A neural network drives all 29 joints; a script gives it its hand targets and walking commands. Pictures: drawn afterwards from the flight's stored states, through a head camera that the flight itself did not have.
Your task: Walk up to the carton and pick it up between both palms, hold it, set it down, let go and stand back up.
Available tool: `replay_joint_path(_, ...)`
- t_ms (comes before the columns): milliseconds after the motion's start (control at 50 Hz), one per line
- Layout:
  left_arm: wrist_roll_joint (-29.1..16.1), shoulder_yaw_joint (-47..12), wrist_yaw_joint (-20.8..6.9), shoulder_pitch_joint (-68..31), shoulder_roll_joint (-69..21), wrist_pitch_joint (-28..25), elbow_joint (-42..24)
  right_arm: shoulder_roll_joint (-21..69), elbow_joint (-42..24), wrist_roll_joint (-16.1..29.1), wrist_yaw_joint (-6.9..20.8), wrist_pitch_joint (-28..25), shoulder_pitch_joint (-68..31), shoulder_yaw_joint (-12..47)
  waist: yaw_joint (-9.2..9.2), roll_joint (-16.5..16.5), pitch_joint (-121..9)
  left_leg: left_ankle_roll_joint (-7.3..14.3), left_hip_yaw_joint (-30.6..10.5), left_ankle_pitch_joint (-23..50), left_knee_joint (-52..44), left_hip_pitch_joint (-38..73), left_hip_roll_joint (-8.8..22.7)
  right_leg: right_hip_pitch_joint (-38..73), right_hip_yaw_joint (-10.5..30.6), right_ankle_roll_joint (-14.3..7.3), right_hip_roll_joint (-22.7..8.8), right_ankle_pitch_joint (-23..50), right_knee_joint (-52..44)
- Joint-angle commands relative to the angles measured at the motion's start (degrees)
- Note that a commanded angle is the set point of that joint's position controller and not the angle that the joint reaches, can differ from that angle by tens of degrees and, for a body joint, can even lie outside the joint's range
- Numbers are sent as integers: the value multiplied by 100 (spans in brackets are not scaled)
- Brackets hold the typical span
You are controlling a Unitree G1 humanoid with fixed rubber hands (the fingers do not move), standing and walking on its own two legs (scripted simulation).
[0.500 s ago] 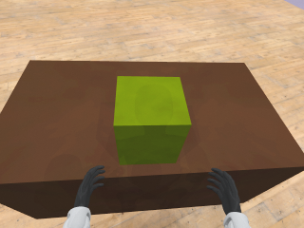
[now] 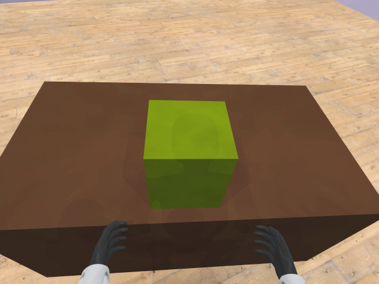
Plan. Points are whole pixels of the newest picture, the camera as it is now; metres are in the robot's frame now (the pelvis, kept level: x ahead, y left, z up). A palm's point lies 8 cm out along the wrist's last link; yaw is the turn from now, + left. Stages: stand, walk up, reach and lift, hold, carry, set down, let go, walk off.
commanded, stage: set down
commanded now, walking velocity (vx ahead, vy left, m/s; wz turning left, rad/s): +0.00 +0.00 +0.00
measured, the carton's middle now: (186, 156) +0.47 +0.03 -0.06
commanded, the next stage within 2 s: let go in 1.52 s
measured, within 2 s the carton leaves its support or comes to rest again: neither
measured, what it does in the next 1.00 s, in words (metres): stands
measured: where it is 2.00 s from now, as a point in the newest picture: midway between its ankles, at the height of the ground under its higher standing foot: outside the picture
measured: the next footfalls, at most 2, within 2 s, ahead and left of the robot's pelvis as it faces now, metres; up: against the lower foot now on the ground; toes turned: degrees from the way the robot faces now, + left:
none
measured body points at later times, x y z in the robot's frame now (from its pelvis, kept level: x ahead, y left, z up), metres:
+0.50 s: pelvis +0.00 +0.00 +0.00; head +0.02 +0.02 +0.45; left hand +0.20 +0.21 -0.10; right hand +0.19 -0.19 -0.08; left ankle +0.05 +0.12 -0.74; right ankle +0.00 -0.10 -0.74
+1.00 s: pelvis +0.00 +0.00 +0.00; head +0.02 +0.02 +0.45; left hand +0.19 +0.21 -0.11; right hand +0.18 -0.19 -0.09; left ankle +0.05 +0.12 -0.74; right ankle +0.00 -0.10 -0.74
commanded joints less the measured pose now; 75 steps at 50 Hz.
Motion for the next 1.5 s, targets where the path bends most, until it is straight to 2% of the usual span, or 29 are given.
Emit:
replay_joint_path(0,-340,427,-52,-699,1283,-176,-1812,-545,-759,-82,-224,-259,-929,-387,40,577,-1254,-48,718,257,-701,1973,-65,250,331,48,-366,-100,-616)
replay_joint_path(40,-190,387,-73,-491,1110,17,-1574,-629,-313,-184,-203,-138,-750,-421,-46,738,-1152,-126,657,456,-747,2079,-27,325,301,26,-344,167,-583)
replay_joint_path(120,-254,488,-92,-524,1250,105,-2205,-485,-832,-153,-244,-116,-693,-359,64,666,-1398,-83,756,699,-699,2119,-89,546,338,82,-382,550,-566)
replay_joint_path(140,-90,472,-135,-375,1080,278,-1742,-568,-276,-222,-222,9,-593,-359,-1,744,-1047,-141,735,671,-736,2166,-92,415,315,71,-346,602,-610)
replay_joint_path(160,-171,415,-94,-493,1159,231,-2237,-575,-776,-162,-231,-53,-737,-366,21,703,-1228,-108,709,780,-724,2141,-75,523,309,96,-336,733,-574)
replay_joint_path(220,-52,474,-153,-223,1088,486,-1924,-688,-404,-302,-231,100,-536,-411,2,703,-1093,-160,712,851,-747,2267,-67,523,243,82,-311,867,-588)
replay_joint_path(240,-1,455,-143,-311,1093,594,-1863,-678,-292,-324,-220,189,-607,-473,-91,757,-997,-150,687,718,-772,2254,-61,461,248,67,-323,672,-658)
replay_joint_path(260,-61,526,-126,-373,1208,551,-2346,-619,-677,-306,-270,140,-575,-510,-6,758,-1164,-144,729,790,-770,2233,-63,547,261,91,-335,683,-623)
replay_joint_path(280,-60,546,-121,-388,1202,639,-2314,-638,-710,-304,-266,177,-625,-516,49,709,-1102,-123,741,761,-778,2163,-46,551,246,109,-321,667,-607)
replay_joint_path(320,-70,476,-65,-408,1198,743,-2435,-641,-707,-362,-247,223,-684,-591,-15,842,-1105,-171,712,840,-747,2198,-30,517,228,82,-325,789,-631)
replay_joint_path(340,67,398,-65,-72,955,939,-1996,-848,-271,-431,-172,328,-529,-626,-85,884,-835,-190,674,745,-844,2288,2,432,162,45,-258,679,-650)
replay_joint_path(360,76,428,-51,-260,1041,957,-2193,-814,-489,-436,-211,337,-645,-677,-108,898,-929,-185,666,739,-790,2229,-21,505,208,59,-270,673,-644)
replay_joint_path(440,-19,463,-53,-300,1105,1087,-2361,-782,-918,-430,-210,418,-673,-754,13,735,-1032,-145,746,672,-792,2241,-11,416,206,91,-272,480,-623)
replay_joint_path(500,59,367,-27,-142,917,1312,-2309,-998,-572,-528,-154,559,-585,-905,-100,780,-880,-197,690,670,-878,2325,42,395,95,65,-196,476,-679)
replay_joint_path(520,25,422,-15,-394,1065,1291,-2417,-931,-858,-555,-167,558,-844,-873,5,750,-941,-172,732,575,-848,2193,23,362,105,91,-237,341,-656)
replay_joint_path(540,72,317,-13,-92,883,1397,-2312,-1011,-627,-547,-135,606,-511,-924,-126,862,-786,-194,681,611,-854,2266,49,387,94,56,-209,448,-633)
replay_joint_path(560,8,471,-16,-247,1072,1344,-2634,-852,-1099,-481,-185,564,-633,-830,27,654,-977,-134,760,709,-809,2111,6,515,121,117,-241,541,-613)
replay_joint_path(580,22,364,-8,-128,945,1421,-2488,-982,-856,-521,-161,627,-510,-911,-124,684,-867,-162,673,635,-830,2193,55,489,124,96,-235,516,-574)
replay_joint_path(660,110,288,-18,48,811,1631,-2409,-1142,-670,-585,-90,744,-411,-934,-152,760,-719,-171,657,680,-857,2260,32,417,63,73,-179,623,-620)
replay_joint_path(700,45,437,-21,-400,1011,1632,-2368,-949,-996,-592,-137,779,-808,-907,14,586,-751,-116,762,367,-858,2002,-5,310,126,146,-248,235,-649)
replay_joint_path(800,156,357,49,-174,848,1775,-2352,-1140,-766,-658,-44,882,-564,-967,-96,703,-780,-173,683,434,-873,2116,54,305,50,95,-190,295,-600)
replay_joint_path(840,135,410,47,-193,914,1761,-2378,-1079,-892,-702,-51,883,-554,-896,4,591,-780,-145,734,559,-840,2107,37,327,24,114,-185,438,-604)
replay_joint_path(920,241,324,98,-189,796,1853,-2322,-1287,-560,-728,21,949,-601,-991,-78,840,-802,-229,666,499,-854,2139,105,287,-28,51,-142,342,-538)
replay_joint_path(940,176,373,71,-151,846,1836,-2447,-1196,-775,-727,0,938,-551,-954,-87,663,-822,-186,684,471,-859,2144,93,282,-21,88,-159,290,-582)
replay_joint_path(1140,356,416,107,-60,781,1977,-2472,-1295,-640,-800,91,948,-587,-943,-13,776,-916,-244,733,591,-830,2093,81,360,-71,83,-133,411,-564)
replay_joint_path(1160,342,427,83,32,788,1925,-2551,-1256,-686,-756,66,940,-391,-962,-121,707,-915,-224,711,683,-800,2150,72,371,-41,86,-136,546,-590)
replay_joint_path(1180,314,497,65,34,905,1874,-2669,-1216,-875,-773,34,886,-348,-952,-63,580,-1003,-185,711,728,-765,2130,69,400,-9,109,-132,622,-541)
replay_joint_path(1220,363,398,52,174,777,1982,-2360,-1380,-479,-753,61,968,-304,-979,-178,629,-861,-214,664,692,-770,2248,99,285,-44,103,-122,598,-584)
replay_joint_path(1480,467,417,105,134,835,2008,-2537,-1356,-590,-826,114,963,-464,-1007,-82,667,-727,-210,681,349,-816,2042,87,232,-30,79,-132,281,-563)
